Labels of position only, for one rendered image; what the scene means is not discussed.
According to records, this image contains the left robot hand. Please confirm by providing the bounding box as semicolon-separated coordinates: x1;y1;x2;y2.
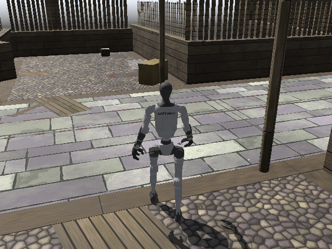
132;147;144;160

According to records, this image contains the robot right upper arm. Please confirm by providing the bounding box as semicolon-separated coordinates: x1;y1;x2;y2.
177;104;191;132

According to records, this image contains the right robot hand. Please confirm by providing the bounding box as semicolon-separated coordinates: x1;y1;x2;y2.
181;138;193;147

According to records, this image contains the robot left forearm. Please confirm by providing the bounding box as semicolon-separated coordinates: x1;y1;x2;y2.
133;126;145;149

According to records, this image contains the robot right forearm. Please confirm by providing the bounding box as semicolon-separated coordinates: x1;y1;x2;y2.
185;124;193;141

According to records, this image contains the robot left upper arm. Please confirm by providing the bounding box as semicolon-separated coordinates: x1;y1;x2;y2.
141;105;155;134

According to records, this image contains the robot left shin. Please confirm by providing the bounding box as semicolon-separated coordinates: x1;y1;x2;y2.
150;164;157;195

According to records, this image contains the robot left foot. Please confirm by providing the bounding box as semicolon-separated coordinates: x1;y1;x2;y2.
149;190;157;202

